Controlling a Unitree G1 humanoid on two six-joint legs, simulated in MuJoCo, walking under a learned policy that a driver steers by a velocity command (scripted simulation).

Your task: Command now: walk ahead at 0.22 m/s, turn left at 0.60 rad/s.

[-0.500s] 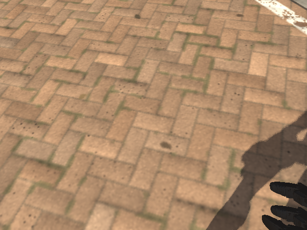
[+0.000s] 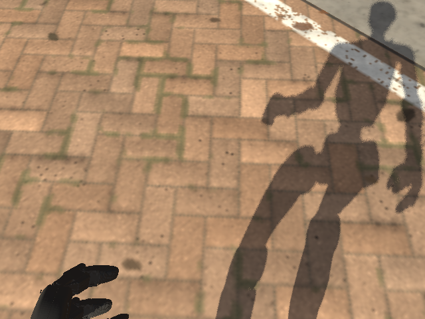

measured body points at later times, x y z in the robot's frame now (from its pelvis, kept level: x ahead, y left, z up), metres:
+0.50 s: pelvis +0.09 +0.05 +0.02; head +0.12 +0.11 +0.47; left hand +0.16 +0.39 -0.08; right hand +0.34 -0.17 -0.04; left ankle +0.11 +0.13 -0.72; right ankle +0.17 -0.11 -0.63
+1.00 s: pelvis +0.17 +0.03 +0.02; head +0.20 +0.05 +0.47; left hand +0.04 +0.33 -0.06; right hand +0.51 -0.03 -0.06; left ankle +0.06 +0.10 -0.63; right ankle +0.27 -0.03 -0.72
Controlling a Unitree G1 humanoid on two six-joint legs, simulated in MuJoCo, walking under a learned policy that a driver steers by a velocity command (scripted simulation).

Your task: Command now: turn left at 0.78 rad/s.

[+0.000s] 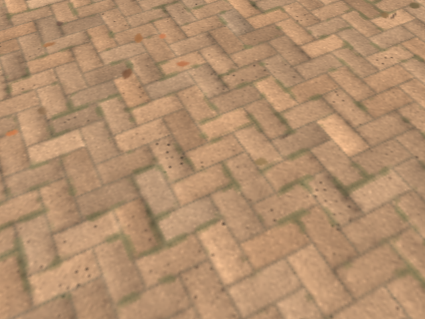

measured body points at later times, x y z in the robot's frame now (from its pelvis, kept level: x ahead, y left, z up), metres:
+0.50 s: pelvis +0.02 +0.02 +0.00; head +0.06 +0.01 +0.44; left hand +0.19 +0.29 -0.11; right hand +0.15 -0.28 -0.09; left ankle +0.01 +0.16 -0.74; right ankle +0.00 -0.09 -0.70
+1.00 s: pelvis +0.12 -0.04 +0.01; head +0.12 -0.06 +0.46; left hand +0.34 +0.16 -0.08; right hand +0.14 -0.36 -0.08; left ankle +0.28 +0.06 -0.70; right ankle +0.00 -0.09 -0.74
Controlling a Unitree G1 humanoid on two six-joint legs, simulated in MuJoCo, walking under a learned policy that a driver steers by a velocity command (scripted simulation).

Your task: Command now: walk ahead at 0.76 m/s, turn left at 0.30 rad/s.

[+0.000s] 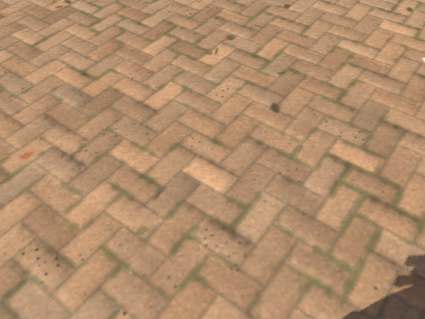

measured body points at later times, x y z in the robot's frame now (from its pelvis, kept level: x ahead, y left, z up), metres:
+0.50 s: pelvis +0.36 +0.18 -0.01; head +0.37 +0.21 +0.44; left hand +0.48 +0.48 -0.07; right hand +0.47 -0.07 -0.11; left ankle +0.26 +0.20 -0.75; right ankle +0.59 +0.05 -0.67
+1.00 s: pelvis +0.82 +0.35 -0.01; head +0.84 +0.36 +0.44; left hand +0.69 +0.59 -0.13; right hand +1.14 +0.24 -0.04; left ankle +0.98 +0.59 -0.68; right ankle +0.76 +0.25 -0.75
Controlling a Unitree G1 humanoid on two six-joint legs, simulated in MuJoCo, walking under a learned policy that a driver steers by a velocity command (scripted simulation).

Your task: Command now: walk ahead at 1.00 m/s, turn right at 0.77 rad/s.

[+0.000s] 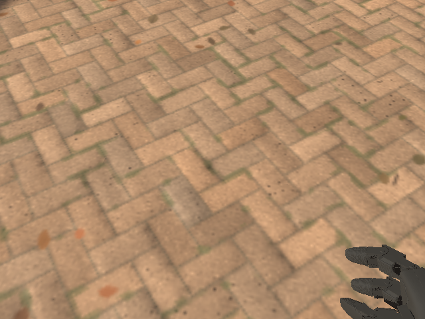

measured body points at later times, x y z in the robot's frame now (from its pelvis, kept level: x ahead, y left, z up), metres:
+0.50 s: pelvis +0.44 -0.01 -0.03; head +0.45 -0.05 +0.42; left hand +0.79 +0.07 -0.06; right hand +0.27 -0.26 -0.16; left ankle +0.32 +0.20 -0.74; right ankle +0.59 -0.21 -0.70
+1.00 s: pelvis +0.86 -0.21 -0.03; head +0.87 -0.19 +0.42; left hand +0.95 +0.05 -0.17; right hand +0.97 -0.50 -0.12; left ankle +1.11 -0.18 -0.70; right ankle +0.62 -0.22 -0.74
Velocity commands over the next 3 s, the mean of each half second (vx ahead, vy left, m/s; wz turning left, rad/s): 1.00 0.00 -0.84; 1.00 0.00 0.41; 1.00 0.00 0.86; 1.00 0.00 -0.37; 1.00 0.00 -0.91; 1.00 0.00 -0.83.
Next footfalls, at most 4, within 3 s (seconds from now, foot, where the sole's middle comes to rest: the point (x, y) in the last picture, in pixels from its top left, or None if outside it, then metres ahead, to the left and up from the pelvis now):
0.12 left None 0.35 0.18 -0.78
0.56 right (319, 277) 0.65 -0.24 -0.78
1.04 left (307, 164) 1.13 -0.21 -0.78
1.50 right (338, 100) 1.54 -0.37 -0.78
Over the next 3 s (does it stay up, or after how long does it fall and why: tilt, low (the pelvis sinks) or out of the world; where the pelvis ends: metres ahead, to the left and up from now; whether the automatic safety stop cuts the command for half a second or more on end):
stays up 2.53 -0.44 0.00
